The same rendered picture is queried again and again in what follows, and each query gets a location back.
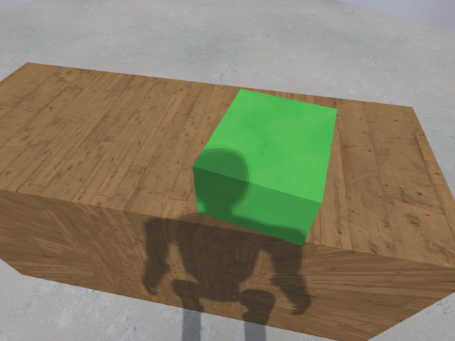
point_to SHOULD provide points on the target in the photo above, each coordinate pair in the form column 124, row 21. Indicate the carton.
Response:
column 265, row 166

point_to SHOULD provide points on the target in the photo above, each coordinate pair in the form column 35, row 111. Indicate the pedestal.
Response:
column 97, row 191

